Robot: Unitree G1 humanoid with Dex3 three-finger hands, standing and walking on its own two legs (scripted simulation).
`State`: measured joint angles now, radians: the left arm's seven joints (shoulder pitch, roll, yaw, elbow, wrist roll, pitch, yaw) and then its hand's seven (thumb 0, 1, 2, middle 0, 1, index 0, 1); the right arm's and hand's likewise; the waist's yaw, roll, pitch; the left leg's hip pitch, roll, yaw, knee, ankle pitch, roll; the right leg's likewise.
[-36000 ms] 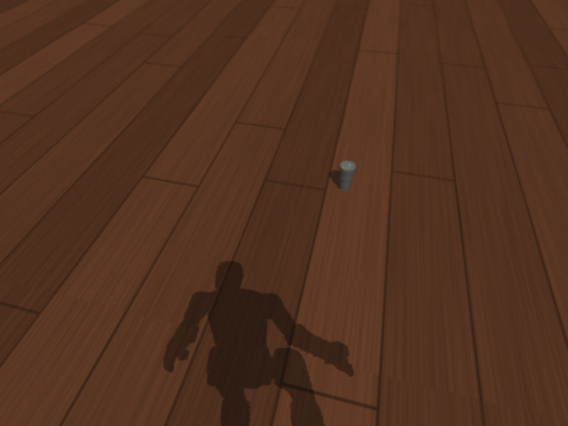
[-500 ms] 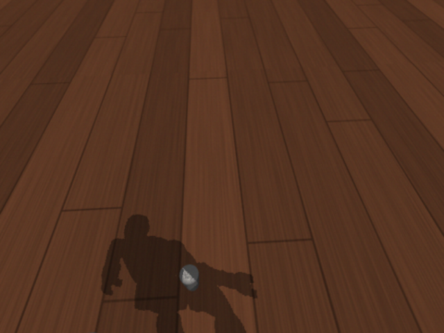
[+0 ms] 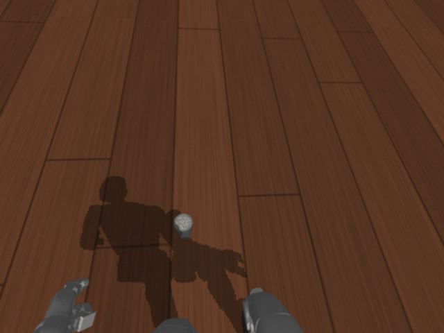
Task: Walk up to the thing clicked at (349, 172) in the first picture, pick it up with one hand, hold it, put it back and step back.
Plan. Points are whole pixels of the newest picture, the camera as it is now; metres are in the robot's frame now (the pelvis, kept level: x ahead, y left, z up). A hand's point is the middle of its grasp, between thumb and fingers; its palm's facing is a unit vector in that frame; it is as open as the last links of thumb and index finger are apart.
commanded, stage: step back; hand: left
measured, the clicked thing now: (184, 228) +0.50 +0.14 -0.68
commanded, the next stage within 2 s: none
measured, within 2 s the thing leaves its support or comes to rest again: neither
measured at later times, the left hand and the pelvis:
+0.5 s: hand out of the picture +0.05 +0.26 -0.12, palm faces -0.08 -0.91 -0.40, open 7.4 cm; pelvis -0.09 +0.01 +0.01, yaw -4 degrees
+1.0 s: hand out of the picture -0.12 +0.27 -0.15, palm faces -0.13 -0.91 -0.39, open 7.4 cm; pelvis -0.23 +0.00 +0.00, yaw -7 degrees
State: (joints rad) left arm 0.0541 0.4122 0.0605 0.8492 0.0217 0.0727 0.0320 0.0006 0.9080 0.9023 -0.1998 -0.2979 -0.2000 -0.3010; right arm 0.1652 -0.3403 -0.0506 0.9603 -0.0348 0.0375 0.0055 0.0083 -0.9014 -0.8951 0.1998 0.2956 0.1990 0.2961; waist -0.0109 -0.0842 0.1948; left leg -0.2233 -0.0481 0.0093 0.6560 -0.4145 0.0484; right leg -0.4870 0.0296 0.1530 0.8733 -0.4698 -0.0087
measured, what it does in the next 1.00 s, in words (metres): walks backwards: right foot, then left foot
